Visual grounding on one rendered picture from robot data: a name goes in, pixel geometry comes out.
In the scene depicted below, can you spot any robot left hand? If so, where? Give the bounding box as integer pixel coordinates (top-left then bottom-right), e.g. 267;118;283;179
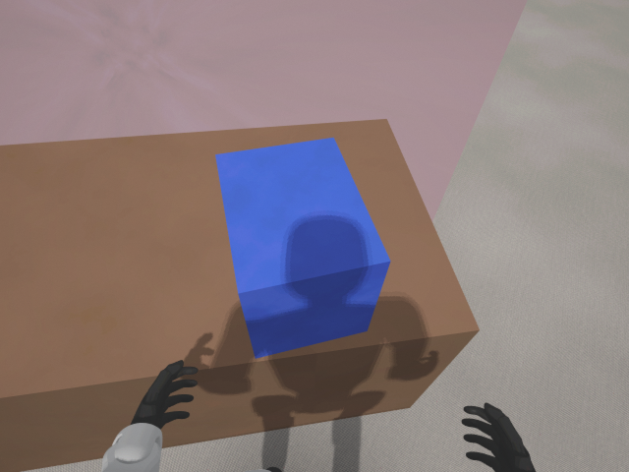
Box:
131;360;198;430

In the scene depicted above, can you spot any robot right hand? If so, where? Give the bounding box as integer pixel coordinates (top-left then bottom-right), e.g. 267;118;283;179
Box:
462;403;536;472

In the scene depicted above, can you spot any robot left forearm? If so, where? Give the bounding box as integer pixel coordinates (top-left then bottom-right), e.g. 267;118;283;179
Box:
101;423;162;472

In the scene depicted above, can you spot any pedestal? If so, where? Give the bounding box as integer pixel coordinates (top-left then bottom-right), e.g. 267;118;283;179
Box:
0;119;480;472

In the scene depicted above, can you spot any carton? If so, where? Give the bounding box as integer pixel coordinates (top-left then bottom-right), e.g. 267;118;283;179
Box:
215;138;391;358

